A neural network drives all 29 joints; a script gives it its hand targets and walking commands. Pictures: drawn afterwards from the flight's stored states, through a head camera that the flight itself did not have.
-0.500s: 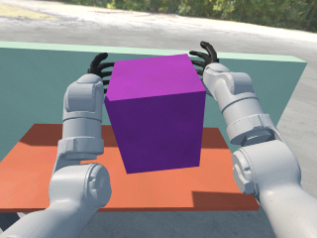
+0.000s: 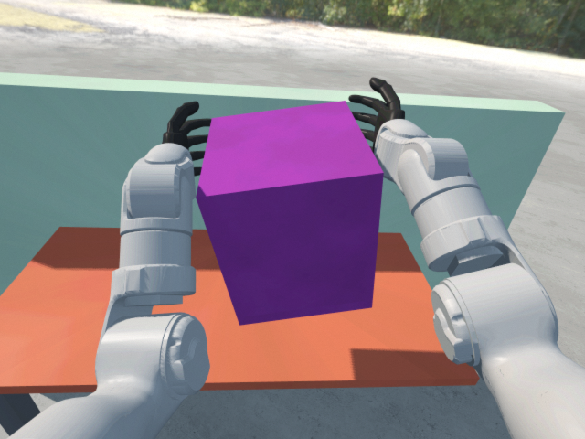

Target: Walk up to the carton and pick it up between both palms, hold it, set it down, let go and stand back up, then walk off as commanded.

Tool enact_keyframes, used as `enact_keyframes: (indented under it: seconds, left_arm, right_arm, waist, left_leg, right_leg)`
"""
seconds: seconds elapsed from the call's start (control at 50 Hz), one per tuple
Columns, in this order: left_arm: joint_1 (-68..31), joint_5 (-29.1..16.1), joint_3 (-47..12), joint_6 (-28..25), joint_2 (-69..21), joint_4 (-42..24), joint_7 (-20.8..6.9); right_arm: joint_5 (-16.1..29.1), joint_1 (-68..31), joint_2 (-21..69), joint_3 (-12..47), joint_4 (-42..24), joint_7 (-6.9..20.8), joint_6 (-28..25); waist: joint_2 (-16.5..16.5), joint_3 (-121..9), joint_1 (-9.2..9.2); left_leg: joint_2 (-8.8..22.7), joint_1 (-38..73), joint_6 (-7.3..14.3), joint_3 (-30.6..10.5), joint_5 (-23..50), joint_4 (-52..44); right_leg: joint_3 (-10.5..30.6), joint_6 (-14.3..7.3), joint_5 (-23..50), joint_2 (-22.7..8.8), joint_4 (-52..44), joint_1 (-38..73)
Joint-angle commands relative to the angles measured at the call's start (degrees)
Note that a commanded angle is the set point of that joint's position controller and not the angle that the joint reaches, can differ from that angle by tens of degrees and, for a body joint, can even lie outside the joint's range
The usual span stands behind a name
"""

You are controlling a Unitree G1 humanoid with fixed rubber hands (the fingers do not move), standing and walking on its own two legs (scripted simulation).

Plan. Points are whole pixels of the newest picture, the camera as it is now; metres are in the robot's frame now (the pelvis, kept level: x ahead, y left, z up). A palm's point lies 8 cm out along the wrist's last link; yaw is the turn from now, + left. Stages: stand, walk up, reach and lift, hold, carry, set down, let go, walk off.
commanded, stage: hold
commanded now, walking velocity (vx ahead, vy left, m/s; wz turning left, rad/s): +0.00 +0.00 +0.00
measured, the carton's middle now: (292, 213) +0.34 -0.01 +0.23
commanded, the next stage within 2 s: set down in 1.56 s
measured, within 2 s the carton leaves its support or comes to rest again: neither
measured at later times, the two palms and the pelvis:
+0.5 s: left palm (177, 154) +0.37 +0.13 +0.29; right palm (388, 136) +0.37 -0.13 +0.33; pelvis +0.00 +0.00 +0.00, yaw +0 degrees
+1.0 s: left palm (180, 155) +0.37 +0.13 +0.29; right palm (390, 138) +0.37 -0.13 +0.32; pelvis +0.00 +0.00 +0.00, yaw +0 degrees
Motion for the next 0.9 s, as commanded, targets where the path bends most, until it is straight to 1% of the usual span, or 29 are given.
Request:
enact_keyframes:
  seconds: [0.0,0.04,0.06,0.08,0.1,0.12,0.14,0.18,0.24,0.26,0.28,0.32,0.36,0.4,0.44,0.46,0.48,0.52,0.54,0.56,0.6,0.64,0.66,0.68,0.7,0.74,0.76,0.78,0.88]
  left_arm:
    - [-44.05,-9.23,-20.93,-3.84,-27.74,-3.87,-6.37]
    - [-45.28,-9.66,-19.57,-4.01,-26.05,-1.95,-6.41]
    - [-45.76,-10.99,-22.11,-4.21,-27.44,-6.11,-6.31]
    - [-45.16,-9.22,-20.26,-4.29,-26.59,-4.92,-6.39]
    - [-44.31,-8.67,-17.97,-3.76,-25.5,-2.05,-6.46]
    - [-42.94,-9.58,-18.46,-3.88,-24.92,-0.38,-6.5]
    - [-44.69,-9.36,-19.19,-3.95,-25.45,1.99,-6.86]
    - [-43.93,-7.87,-16.83,-4.22,-24.45,0.36,-6.94]
    - [-44.79,-10.6,-20.2,-4.8,-26.56,-3.43,-6.42]
    - [-43.05,-9.58,-20.14,-4.58,-26.14,-3.3,-6.35]
    - [-41.68,-8.35,-18.34,-3.85,-24.78,-0.67,-7.17]
    - [-43.78,-7.57,-15.92,-3.95,-24.27,1.05,-7.82]
    - [-45.45,-9.26,-18.63,-4.44,-26.58,-0.97,-7.64]
    - [-45.89,-8.78,-18.21,-4.71,-25.77,0.52,-7.39]
    - [-48.34,-9.76,-20.32,-5.17,-27.02,-2.38,-6.86]
    - [-47.45,-9.96,-20.21,-5.21,-27.48,-3.85,-6.7]
    - [-46.55,-9.57,-19.17,-5.1,-26.72,0.12,-6.57]
    - [-45.08,-9.09,-19.41,-4.94,-26.97,-0.44,-6.29]
    - [-45.54,-8.61,-18.37,-5.05,-25.79,1.61,-6.42]
    - [-46.22,-8.78,-18.56,-5.25,-26.76,-0.37,-6.71]
    - [-44.64,-8.41,-17.43,-4.82,-25.4,0.14,-6.92]
    - [-45.19,-11.06,-21.75,-5.32,-26.58,-4.2,-6.89]
    - [-44.02,-10.24,-20.71,-4.81,-26.99,-1.6,-6.88]
    - [-43.21,-10.96,-21.87,-4.86,-28.15,-4.38,-6.97]
    - [-42.45,-9.2,-19.25,-4.6,-26.58,-2.17,-6.79]
    - [-44.93,-8.79,-18.51,-4.77,-25.44,-1.1,-7.36]
    - [-44.79,-9.36,-18.84,-5.0,-25.83,-3.13,-7.52]
    - [-45.84,-8.82,-18.04,-5.11,-25.44,-2.81,-7.45]
    - [-43.73,-9.43,-20.97,-4.38,-27.13,-3.48,-6.68]
  right_arm:
    - [6.17,-36.04,35.41,6.44,-11.95,7.04,0.41]
    - [5.15,-38.01,35.88,5.15,-11.14,7.19,0.15]
    - [5.87,-35.51,35.91,6.19,-12.4,7.07,0.35]
    - [6.4,-34.69,36.04,6.2,-9.82,7.24,0.56]
    - [6.76,-37.59,37.15,7.16,-12.13,7.01,0.48]
    - [5.76,-39.14,36.99,7.43,-13.45,6.81,0.31]
    - [4.02,-37.48,34.12,4.17,-9.78,6.69,0.56]
    - [5.55,-37.52,36.52,6.41,-9.95,7.22,0.34]
    - [6.89,-38.41,37.3,6.87,-14.33,6.48,-0.5]
    - [6.38,-35.46,36.55,7.24,-11.89,6.64,0.19]
    - [5.15,-31.61,35.16,5.97,-8.25,6.27,1.39]
    - [5.39,-36.74,36.25,6.41,-9.26,6.34,0.88]
    - [5.02,-37.19,35.84,4.98,-10.64,6.64,0.09]
    - [5.05,-38.0,36.49,6.17,-10.37,6.93,-0.15]
    - [6.04,-38.81,36.07,5.17,-10.54,7.17,-0.54]
    - [5.83,-37.35,36.58,5.7,-11.17,7.26,-0.67]
    - [5.35,-38.3,36.66,6.35,-11.06,7.03,-0.45]
    - [5.41,-37.56,35.56,5.73,-11.15,6.93,-0.62]
    - [4.69,-37.77,35.94,4.9,-8.47,7.35,-0.21]
    - [5.74,-38.35,37.22,6.18,-10.98,7.26,-0.82]
    - [5.59,-36.98,37.75,5.7,-9.44,6.85,-0.04]
    - [5.89,-34.09,35.82,5.24,-10.85,6.98,-0.21]
    - [5.63,-35.26,34.28,5.23,-10.57,7.0,-0.2]
    - [6.94,-36.75,35.45,7.44,-16.6,6.28,-0.97]
    - [7.04,-37.71,37.0,8.48,-15.08,6.24,-0.67]
    - [5.73,-35.22,35.8,6.5,-10.51,6.47,0.18]
    - [5.33,-34.93,37.72,7.82,-12.86,6.5,0.06]
    - [6.07,-37.87,38.0,7.59,-13.22,6.57,-0.49]
    - [6.89,-35.6,35.78,6.51,-13.77,6.31,-0.15]
  waist:
    - [3.93,-13.64,-0.78]
    - [2.98,-13.22,0.27]
    - [3.64,-16.91,-1.53]
    - [4.15,-15.35,-0.51]
    - [1.9,-15.34,1.3]
    - [0.21,-15.01,1.02]
    - [2.45,-12.6,-1.14]
    - [2.31,-14.23,1.65]
    - [3.13,-19.14,0.22]
    - [3.43,-16.83,-0.48]
    - [1.25,-13.28,-1.12]
    - [1.25,-13.28,1.28]
    - [1.9,-13.84,-0.46]
    - [1.47,-13.93,0.19]
    - [4.83,-15.61,-0.67]
    - [4.01,-15.79,-0.35]
    - [2.25,-14.28,0.12]
    - [3.72,-15.49,-0.17]
    - [3.4,-14.04,0.44]
    - [3.75,-15.08,1.0]
    - [2.29,-15.74,0.96]
    - [4.06,-18.27,-1.45]
    - [3.62,-16.67,-1.8]
    - [3.77,-18.88,-1.34]
    - [2.09,-17.23,0.74]
    - [1.89,-13.85,-0.97]
    - [0.56,-15.15,-0.17]
    - [1.22,-16.05,1.0]
    - [5.15,-16.19,-1.09]
  left_leg:
    - [-4.59,8.63,-1.96,-0.37,10.13,-1.97]
    - [-4.22,7.84,-1.53,-0.03,9.03,-1.49]
    - [-4.14,9.93,-1.95,-0.59,12.77,-0.62]
    - [-4.68,9.13,-1.92,-0.32,11.77,-1.17]
    - [-4.58,8.56,-1.02,-0.17,10.98,-0.52]
    - [-5.13,8.83,-0.53,-0.26,9.89,-1.09]
    - [-4.94,7.4,-0.98,-0.54,5.37,-1.87]
    - [-4.97,7.92,-0.31,0.33,6.51,-1.79]
    - [-5.22,9.6,-1.66,-0.57,14.02,-0.25]
    - [-4.8,10.31,-1.73,-1.01,14.95,-0.09]
    - [-5.1,9.76,-0.66,-0.83,11.12,-0.77]
    - [-4.99,8.99,0.08,-0.1,7.33,-1.26]
    - [-4.67,8.67,-0.98,-0.72,9.84,-1.15]
    - [-4.53,8.32,-0.86,-0.58,8.61,-1.9]
    - [-4.73,7.78,-1.95,-0.93,10.6,-0.96]
    - [-4.65,8.3,-1.81,-0.65,11.12,-1.35]
    - [-5.05,7.76,-1.11,-0.33,8.63,-1.46]
    - [-4.59,8.8,-1.41,-0.55,9.9,-1.26]
    - [-4.62,7.07,-1.32,-0.11,7.54,-2.28]
    - [-4.8,7.44,-1.27,0.19,7.65,-2.24]
    - [-5.04,8.45,-0.85,0.32,8.41,-1.8]
    - [-4.33,9.31,-2.1,-0.41,12.61,-1.22]
    - [-4.73,8.74,-2.23,-0.58,11.92,-1.43]
    - [-5.23,9.24,-2.19,-0.25,14.78,-0.38]
    - [-5.18,9.96,-1.2,-0.26,13.96,-0.5]
    - [-5.21,9.04,-0.68,-0.33,9.52,-1.24]
    - [-4.96,8.72,-0.33,-0.34,8.98,-1.12]
    - [-4.96,8.82,-0.32,-0.28,9.73,-0.96]
    - [-5.01,9.47,-1.99,-0.33,13.97,-0.16]
  right_leg:
    - [0.62,4.56,10.51,4.46,-2.13,-3.5]
    - [1.09,3.92,8.7,4.11,-2.68,-4.43]
    - [0.88,4.18,13.02,4.35,-1.59,-2.78]
    - [1.08,4.43,11.35,4.13,-2.09,-2.42]
    - [1.51,4.9,11.87,3.84,-2.24,-2.39]
    - [1.18,5.49,12.26,3.71,-2.6,-3.11]
    - [1.43,4.77,7.39,3.31,-3.09,-4.49]
    - [1.32,5.01,7.82,3.55,-2.98,-3.97]
    - [1.31,5.57,17.8,3.83,-1.55,-1.39]
    - [1.08,5.19,19.35,3.97,-1.46,-1.97]
    - [1.42,5.73,16.82,3.31,-2.52,-1.74]
    - [1.78,5.5,10.02,3.06,-3.12,-4.39]
    - [1.29,4.88,10.44,3.67,-2.66,-3.72]
    - [1.2,4.56,9.5,3.7,-2.69,-3.47]
    - [1.28,4.24,10.5,3.87,-2.01,-3.91]
    - [1.18,4.44,11.43,3.93,-2.18,-1.88]
    - [1.27,5.0,9.69,3.58,-2.94,-3.18]
    - [0.94,4.46,10.81,3.81,-2.41,-3.48]
    - [1.12,4.45,8.45,3.75,-2.57,-3.76]
    - [0.88,4.39,7.54,3.41,-2.43,-3.38]
    - [1.45,5.43,10.94,3.25,-1.94,-3.12]
    - [1.0,4.13,13.0,4.41,-1.92,-1.81]
    - [1.06,4.53,14.09,4.46,-1.96,-1.48]
    - [1.01,5.19,17.65,4.23,-1.64,0.15]
    - [1.31,5.42,16.1,3.98,-2.42,-0.27]
    - [1.44,5.27,11.45,3.54,-3.01,-2.94]
    - [1.62,5.5,12.09,3.39,-2.22,-1.95]
    - [1.84,5.41,11.81,3.37,-2.39,-2.66]
    - [1.42,4.84,15.86,4.17,-2.14,-1.77]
